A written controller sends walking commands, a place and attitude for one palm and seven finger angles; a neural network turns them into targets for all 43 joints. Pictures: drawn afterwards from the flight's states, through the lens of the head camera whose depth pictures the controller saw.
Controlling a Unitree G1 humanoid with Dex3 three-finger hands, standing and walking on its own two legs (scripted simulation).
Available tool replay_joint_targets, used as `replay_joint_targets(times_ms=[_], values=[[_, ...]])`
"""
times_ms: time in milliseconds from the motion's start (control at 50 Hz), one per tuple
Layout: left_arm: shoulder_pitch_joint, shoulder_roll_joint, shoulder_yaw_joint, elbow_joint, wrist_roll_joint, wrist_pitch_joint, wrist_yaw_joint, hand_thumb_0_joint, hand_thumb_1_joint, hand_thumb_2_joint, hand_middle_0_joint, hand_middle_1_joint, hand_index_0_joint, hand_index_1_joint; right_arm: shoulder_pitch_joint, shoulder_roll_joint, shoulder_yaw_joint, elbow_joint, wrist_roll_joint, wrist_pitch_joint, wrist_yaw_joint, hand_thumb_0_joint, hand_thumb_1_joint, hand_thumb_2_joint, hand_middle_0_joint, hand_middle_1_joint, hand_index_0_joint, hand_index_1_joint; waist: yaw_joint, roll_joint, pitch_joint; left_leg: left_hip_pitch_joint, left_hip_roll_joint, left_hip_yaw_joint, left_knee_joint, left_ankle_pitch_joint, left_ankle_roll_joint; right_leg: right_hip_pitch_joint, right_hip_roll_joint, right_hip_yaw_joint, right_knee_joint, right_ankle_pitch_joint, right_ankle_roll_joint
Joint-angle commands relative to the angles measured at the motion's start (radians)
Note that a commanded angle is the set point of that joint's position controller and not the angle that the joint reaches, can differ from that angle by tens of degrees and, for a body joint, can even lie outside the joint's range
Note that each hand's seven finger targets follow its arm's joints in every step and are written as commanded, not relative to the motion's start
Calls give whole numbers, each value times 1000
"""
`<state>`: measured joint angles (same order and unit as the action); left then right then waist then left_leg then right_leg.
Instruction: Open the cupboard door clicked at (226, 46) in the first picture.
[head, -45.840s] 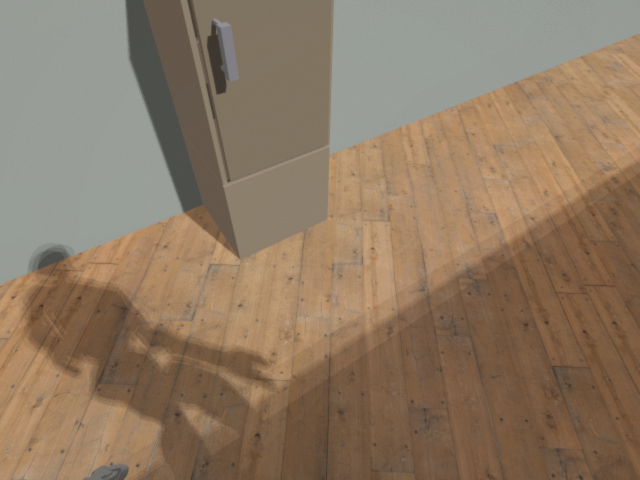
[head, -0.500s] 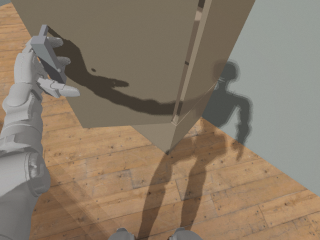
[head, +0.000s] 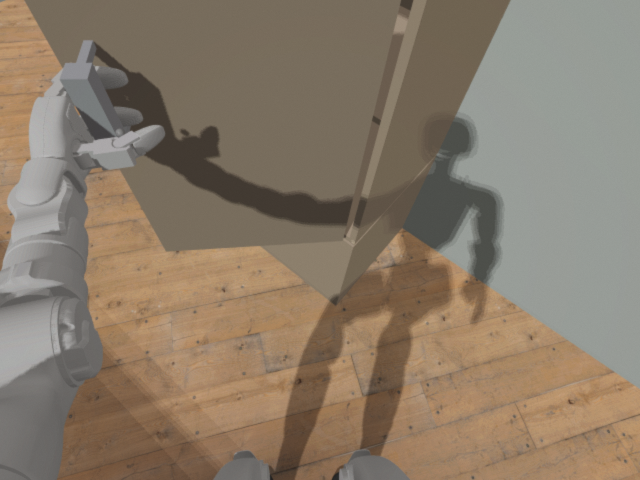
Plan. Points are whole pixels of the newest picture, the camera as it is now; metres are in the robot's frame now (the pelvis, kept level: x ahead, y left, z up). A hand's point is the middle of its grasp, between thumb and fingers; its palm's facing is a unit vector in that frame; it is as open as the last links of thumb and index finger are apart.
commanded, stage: close the thumb around the handle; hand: left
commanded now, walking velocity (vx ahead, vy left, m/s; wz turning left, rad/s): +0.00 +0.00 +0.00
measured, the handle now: (105, 105) +0.55 +0.23 +0.12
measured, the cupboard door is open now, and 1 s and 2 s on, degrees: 46 59 89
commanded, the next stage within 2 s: pull the door open along its arc in 0.30 s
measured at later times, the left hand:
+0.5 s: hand (120, 132) +0.51 +0.20 +0.11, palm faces +0.03 -1.00 +0.00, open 5.8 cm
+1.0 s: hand (133, 187) +0.42 +0.18 +0.12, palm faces +0.31 -0.94 +0.13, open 6.3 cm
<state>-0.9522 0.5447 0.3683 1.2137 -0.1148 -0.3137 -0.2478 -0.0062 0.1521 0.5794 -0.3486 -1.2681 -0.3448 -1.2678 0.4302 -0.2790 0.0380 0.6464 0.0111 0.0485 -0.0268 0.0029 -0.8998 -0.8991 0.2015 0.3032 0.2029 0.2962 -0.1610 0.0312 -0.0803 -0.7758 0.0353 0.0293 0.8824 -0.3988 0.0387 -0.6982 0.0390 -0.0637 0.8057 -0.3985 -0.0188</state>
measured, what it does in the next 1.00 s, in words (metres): stands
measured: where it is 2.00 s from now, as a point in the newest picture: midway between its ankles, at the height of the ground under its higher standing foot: outside the picture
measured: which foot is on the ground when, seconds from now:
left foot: down 0.00-1.00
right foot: down 0.00-1.00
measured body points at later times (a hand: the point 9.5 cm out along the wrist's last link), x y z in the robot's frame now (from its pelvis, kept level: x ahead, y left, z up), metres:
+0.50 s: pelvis +0.00 +0.00 +0.00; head +0.10 +0.01 +0.44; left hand +0.50 +0.26 +0.12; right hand +0.00 -0.27 -0.11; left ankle +0.01 +0.09 -0.70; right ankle -0.01 -0.11 -0.70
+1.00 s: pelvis +0.00 -0.01 +0.01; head +0.04 +0.00 +0.46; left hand +0.40 +0.22 +0.11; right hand +0.13 -0.25 -0.09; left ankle +0.01 +0.09 -0.70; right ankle -0.01 -0.11 -0.70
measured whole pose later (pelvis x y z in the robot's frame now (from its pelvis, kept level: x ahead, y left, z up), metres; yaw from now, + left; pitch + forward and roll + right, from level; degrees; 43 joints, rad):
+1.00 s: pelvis +0.00 -0.01 +0.01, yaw +1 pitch +10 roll -2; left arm -0.55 0.16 0.29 0.68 -0.16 -0.20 0.13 0.01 0.61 0.75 -0.36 -1.35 -0.38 -1.35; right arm 0.27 -0.24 0.02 0.62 0.01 0.00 -0.01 0.01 -0.90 -0.90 0.20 0.30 0.20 0.30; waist -0.04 0.03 -0.10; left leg -0.60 0.02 0.03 0.81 -0.38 0.03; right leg -0.54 0.03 -0.06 0.76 -0.40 -0.03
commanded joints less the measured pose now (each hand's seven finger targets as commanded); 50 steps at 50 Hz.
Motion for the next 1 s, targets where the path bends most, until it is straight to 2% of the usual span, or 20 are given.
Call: replay_joint_targets(times_ms=[0,40,80,140,180,220,260,340,380,400,500,560,660,740,820,840,860,880,920,980], values=[[-455,264,50,-214,-9,-62,-5,0,676,804,-384,-1326,-384,-1326,151,-190,-69,-58,-1,-20,-11,0,-900,-900,200,300,200,300,-10,87,-447,405,-8,-93,-83,384,-3,65,24,32,-89,324,2],[-482,245,33,-251,-13,-71,-11,0,788,852,-392,-1338,-392,-1338,149,-183,-68,-58,-1,-20,-10,0,-900,-900,200,300,200,300,-16,125,-447,425,-10,-90,-76,414,-2,60,25,31,-85,346,0],[-420,276,63,-224,-13,-67,-15,0,900,900,-400,-1350,-400,-1350,146,-187,-68,-64,1,-16,-10,0,-900,-900,200,300,200,300,1,93,-448,406,-9,-86,-77,409,-3,78,27,34,-87,351,1],[-452,235,26,-213,-19,-61,-19,0,900,900,-400,-1350,-400,-1350,138,-182,-65,-69,4,-15,-13,0,-900,-900,200,300,200,300,-20,85,-380,371,-12,-79,-85,355,3,64,26,33,-97,321,3],[-420,320,90,-212,-15,-62,-17,0,900,900,-400,-1350,-400,-1350,144,-191,-67,-72,3,-12,-17,0,-900,-900,200,300,200,300,2,73,-426,359,-13,-77,-83,371,3,106,23,43,-92,349,4],[-447,282,48,-210,-12,-57,-24,0,900,900,-400,-1350,-400,-1350,139,-186,-62,-73,6,-12,-17,0,-900,-900,200,300,200,300,-15,84,-392,356,-11,-79,-87,358,2,81,23,38,-94,335,5],[-462,280,49,-228,-12,-65,-23,0,900,900,-400,-1350,-400,-1350,140,-185,-65,-71,4,-14,-18,0,-900,-900,200,300,200,300,-13,121,-426,392,-10,-80,-79,383,-1,67,22,39,-89,342,4],[-462,285,54,-227,-19,-63,-25,0,900,900,-400,-1350,-400,-1350,144,-187,-64,-72,3,-15,-19,0,-900,-900,200,300,200,300,-20,81,-418,367,-12,-77,-77,377,5,88,23,41,-91,351,7],[-418,316,84,-235,-13,-65,-27,0,900,900,-400,-1350,-400,-1350,144,-187,-68,-78,4,-12,-18,0,-900,-900,200,300,200,300,3,100,-468,384,-12,-73,-73,412,1,112,22,44,-82,384,5],[-451,255,29,-255,-16,-65,-31,0,900,900,-400,-1350,-400,-1350,136,-180,-65,-79,5,-12,-16,0,-900,-900,200,300,200,300,-14,120,-451,401,-10,-76,-75,417,-2,86,23,39,-84,379,6],[-334,257,68,-330,-34,-79,-27,0,900,900,-400,-1350,-400,-1350,127,-177,-74,-94,4,-8,-5,0,-900,-900,200,300,200,300,30,113,-503,444,-8,-72,-75,493,-5,135,29,35,-78,432,2],[-209,226,71,-368,-58,-70,-35,0,900,900,-400,-1350,-400,-1350,106,-174,-77,-117,11,-4,0,0,-900,-900,200,300,200,300,54,66,-486,421,-11,-56,-88,502,0,188,30,34,-82,474,3],[5,174,61,-569,-98,-46,-36,0,900,900,-400,-1350,-400,-1350,51,-158,-82,-167,26,-5,6,0,-900,-900,200,300,200,300,102,77,-482,445,-14,-41,-117,571,3,276,24,37,-93,550,-2],[238,61,6,-756,-138,-16,-26,0,900,900,-400,-1350,-400,-1350,-2,-139,-83,-205,35,-26,16,0,-900,-900,200,300,200,300,127,47,-434,459,-15,-28,-140,612,8,333,19,33,-110,600,0],[128,30,-24,-791,-126,14,18,0,900,900,-400,-1350,-400,-1350,-39,-136,-83,-178,37,-37,4,0,-900,-900,200,300,200,300,81,7,-312,429,-20,-31,-164,456,3,276,18,29,-135,512,6],[25,31,125,-844,-177,24,174,0,900,900,-400,-1350,-400,-1350,-80,-104,-78,-171,29,-52,-1,0,-900,-900,200,300,200,300,162,20,-287,378,-32,-31,-166,434,-4,279,17,22,-148,466,2],[17,-81,26,-798,-142,44,251,0,900,900,-400,-1350,-400,-1350,-84,-98,-73,-155,21,-65,2,0,-900,-900,200,300,200,300,113,36,-279,394,-32,-31,-171,399,-13,255,15,19,-141,434,7],[5,-108,30,-741,-122,55,318,0,900,900,-400,-1350,-400,-1350,-72,-100,-75,-127,15,-75,4,0,-900,-900,200,300,200,300,100,-26,-251,371,-29,-42,-166,356,-17,224,13,11,-142,387,9],[-25,-147,19,-740,-67,53,443,0,900,900,-400,-1350,-400,-1350,-90,-97,-75,-112,-4,-88,11,0,-900,-900,200,300,200,300,107,-5,-285,374,-32,-48,-166,320,-22,215,4,14,-134,330,7],[-79,-199,-32,-752,72,46,631,0,900,900,-400,-1350,-400,-1350,-111,-80,-73,-99,-39,-97,26,0,-900,-900,200,300,200,300,110,57,-344,384,-37,-49,-144,318,-21,185,-5,16,-106,305,3]])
